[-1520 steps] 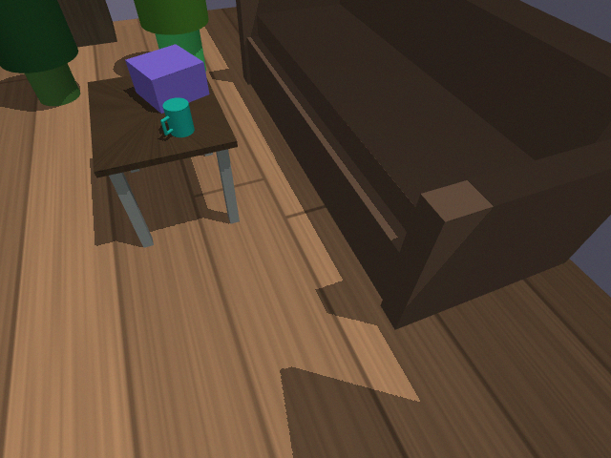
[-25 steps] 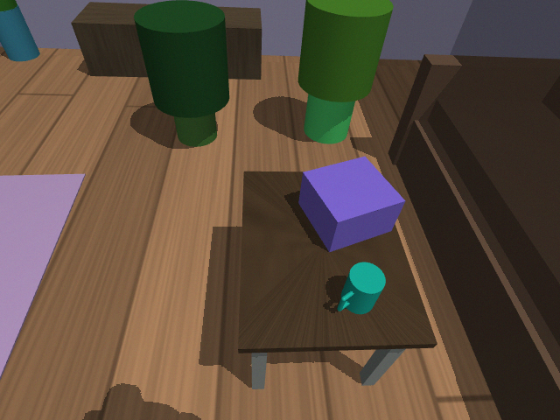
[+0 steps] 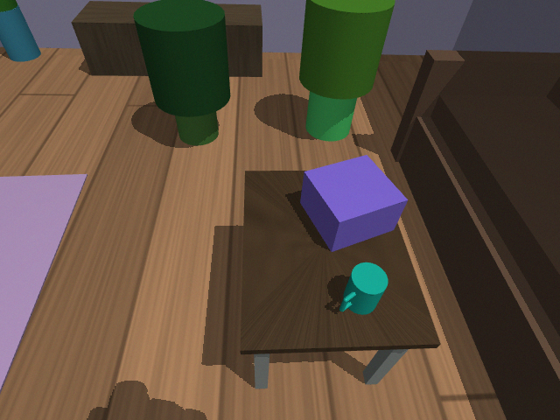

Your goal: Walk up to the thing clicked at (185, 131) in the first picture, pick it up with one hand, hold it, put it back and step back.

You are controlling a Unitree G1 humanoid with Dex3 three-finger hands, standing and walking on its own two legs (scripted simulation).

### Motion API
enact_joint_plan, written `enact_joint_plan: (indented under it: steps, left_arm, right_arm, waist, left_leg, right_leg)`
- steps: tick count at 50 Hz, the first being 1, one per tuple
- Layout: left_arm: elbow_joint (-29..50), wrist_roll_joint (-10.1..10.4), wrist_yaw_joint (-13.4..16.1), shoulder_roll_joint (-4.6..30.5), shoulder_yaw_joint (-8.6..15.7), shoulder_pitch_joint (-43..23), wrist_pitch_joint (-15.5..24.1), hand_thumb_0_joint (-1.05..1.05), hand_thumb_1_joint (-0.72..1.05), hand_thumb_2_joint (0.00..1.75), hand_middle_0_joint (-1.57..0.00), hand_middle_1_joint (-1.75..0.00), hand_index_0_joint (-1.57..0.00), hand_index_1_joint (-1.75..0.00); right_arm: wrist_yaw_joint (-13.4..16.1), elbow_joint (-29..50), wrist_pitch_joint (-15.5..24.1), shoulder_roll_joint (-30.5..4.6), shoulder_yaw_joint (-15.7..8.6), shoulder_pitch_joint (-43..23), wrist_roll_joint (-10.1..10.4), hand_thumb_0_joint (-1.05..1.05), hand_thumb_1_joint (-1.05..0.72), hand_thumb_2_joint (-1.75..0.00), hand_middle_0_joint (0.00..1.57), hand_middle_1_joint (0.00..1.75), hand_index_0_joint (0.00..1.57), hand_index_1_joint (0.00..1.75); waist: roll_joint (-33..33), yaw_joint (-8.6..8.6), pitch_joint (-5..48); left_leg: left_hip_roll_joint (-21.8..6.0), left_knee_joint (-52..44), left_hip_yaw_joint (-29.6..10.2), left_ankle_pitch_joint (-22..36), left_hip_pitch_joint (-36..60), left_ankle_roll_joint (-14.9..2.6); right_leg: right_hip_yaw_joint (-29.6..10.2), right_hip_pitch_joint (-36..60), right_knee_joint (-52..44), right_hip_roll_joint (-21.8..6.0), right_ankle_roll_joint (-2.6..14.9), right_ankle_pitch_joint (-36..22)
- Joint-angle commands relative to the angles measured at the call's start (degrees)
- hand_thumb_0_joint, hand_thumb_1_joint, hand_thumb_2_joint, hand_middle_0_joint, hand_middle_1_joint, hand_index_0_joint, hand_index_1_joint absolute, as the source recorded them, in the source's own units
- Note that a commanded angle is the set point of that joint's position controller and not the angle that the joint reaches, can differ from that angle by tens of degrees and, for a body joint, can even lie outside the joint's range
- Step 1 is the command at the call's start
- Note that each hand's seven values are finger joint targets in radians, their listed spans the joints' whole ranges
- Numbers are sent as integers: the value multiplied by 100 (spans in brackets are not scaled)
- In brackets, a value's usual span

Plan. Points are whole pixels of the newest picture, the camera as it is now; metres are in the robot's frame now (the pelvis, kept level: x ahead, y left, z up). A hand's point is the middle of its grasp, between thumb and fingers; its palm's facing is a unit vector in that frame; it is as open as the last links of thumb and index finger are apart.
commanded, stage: stand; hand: right
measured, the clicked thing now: (359, 292) +0.46 -0.20 -0.28
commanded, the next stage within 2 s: step back in 1.70 s
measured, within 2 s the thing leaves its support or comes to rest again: neither
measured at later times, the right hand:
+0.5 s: hand out of the picture +0.07 -0.25 -0.16, palm faces -0.01 +0.94 -0.35, open 7.4 cm
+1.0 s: hand out of the picture +0.08 -0.25 -0.16, palm faces -0.02 +0.94 -0.34, open 7.4 cm
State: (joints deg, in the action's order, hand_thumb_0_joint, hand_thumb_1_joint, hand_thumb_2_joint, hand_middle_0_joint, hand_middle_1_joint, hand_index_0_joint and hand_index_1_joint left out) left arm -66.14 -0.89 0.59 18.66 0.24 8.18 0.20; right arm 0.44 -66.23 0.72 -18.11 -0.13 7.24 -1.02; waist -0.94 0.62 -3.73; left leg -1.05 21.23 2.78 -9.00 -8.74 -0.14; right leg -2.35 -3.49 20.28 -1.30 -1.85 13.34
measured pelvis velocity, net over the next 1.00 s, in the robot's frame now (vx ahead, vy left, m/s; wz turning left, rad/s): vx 0.01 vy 0.00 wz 0.02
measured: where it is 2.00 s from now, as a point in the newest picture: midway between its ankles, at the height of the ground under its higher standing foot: outside the picture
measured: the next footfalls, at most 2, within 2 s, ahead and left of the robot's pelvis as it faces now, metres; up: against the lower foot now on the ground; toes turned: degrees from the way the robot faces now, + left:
none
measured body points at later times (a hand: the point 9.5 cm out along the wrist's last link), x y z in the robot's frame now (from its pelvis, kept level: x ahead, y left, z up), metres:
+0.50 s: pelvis +0.01 +0.00 +0.00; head +0.02 +0.01 +0.45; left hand +0.07 +0.30 -0.14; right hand +0.07 -0.30 -0.13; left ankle +0.03 +0.12 -0.75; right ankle -0.02 -0.14 -0.75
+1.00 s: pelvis +0.01 +0.00 +0.00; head +0.02 +0.01 +0.45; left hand +0.07 +0.30 -0.14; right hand +0.08 -0.30 -0.13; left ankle +0.03 +0.12 -0.75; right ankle -0.02 -0.14 -0.75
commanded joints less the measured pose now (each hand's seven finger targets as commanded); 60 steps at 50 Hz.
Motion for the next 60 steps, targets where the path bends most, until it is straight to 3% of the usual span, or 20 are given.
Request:
enact_joint_plan:
  steps: [1,21,29,40,42,48,50,55,60]
  left_arm:
    - [251,-8,54,1131,201,-138,110,0,90,90,-20,-30,-20,-30]
    - [316,14,40,1195,208,-186,129,0,90,90,-20,-30,-20,-30]
    - [323,13,31,1213,194,-197,137,0,90,90,-20,-30,-20,-30]
    - [376,21,25,1225,202,-215,128,0,90,90,-20,-30,-20,-30]
    - [388,11,20,1248,212,-208,132,0,90,90,-20,-30,-20,-30]
    - [426,13,22,1244,197,-184,148,0,90,90,-20,-30,-20,-30]
    - [413,14,21,1248,185,-152,151,0,90,90,-20,-30,-20,-30]
    - [428,24,28,1276,190,-137,148,0,90,90,-20,-30,-20,-30]
    - [460,31,19,1264,189,-158,153,0,90,90,-20,-30,-20,-30]
  right_arm:
    - [79,262,104,-1206,-220,-167,29,0,-90,-90,20,30,20,30]
    - [74,273,119,-1330,-232,-217,40,0,-90,-90,20,30,20,30]
    - [46,281,98,-1303,-225,-237,54,0,-90,-90,20,30,20,30]
    - [43,305,114,-1336,-235,-308,50,0,-90,-90,20,30,20,30]
    - [42,314,104,-1360,-247,-267,50,0,-90,-90,20,30,20,30]
    - [29,319,115,-1362,-249,-299,56,0,-90,-90,20,30,20,30]
    - [19,308,98,-1341,-238,-259,54,0,-90,-90,20,30,20,30]
    - [16,313,98,-1326,-236,-265,60,0,-90,-90,20,30,20,30]
    - [19,311,107,-1360,-232,-213,54,0,-90,-90,20,30,20,30]
  waist:
    - [105,-11,235]
    - [142,-35,536]
    - [74,20,327]
    - [153,-8,347]
    - [118,16,304]
    - [124,3,446]
    - [46,9,314]
    - [107,-11,424]
    - [156,8,467]
  left_leg:
    - [-632,-436,-684,323,320,-115]
    - [-684,-307,-659,1069,554,-137]
    - [-650,-414,-703,671,392,-111]
    - [-662,-443,-734,697,383,-104]
    - [-643,-484,-740,451,322,-106]
    - [-665,-397,-750,782,438,-113]
    - [-644,-432,-765,572,321,-108]
    - [-642,-392,-756,880,347,-111]
    - [-650,-366,-743,830,400,-107]
  right_leg:
    - [-347,-484,-380,-506,255,-561]
    - [-275,-246,-411,-577,228,-1055]
    - [-273,-341,-532,-581,232,-691]
    - [-244,-331,-506,-578,257,-654]
    - [-259,-368,-572,-580,260,-481]
    - [-253,-309,-529,-607,262,-697]
    - [-246,-346,-583,-596,252,-542]
    - [-231,-231,-544,-614,258,-778]
    - [-255,-235,-548,-633,262,-796]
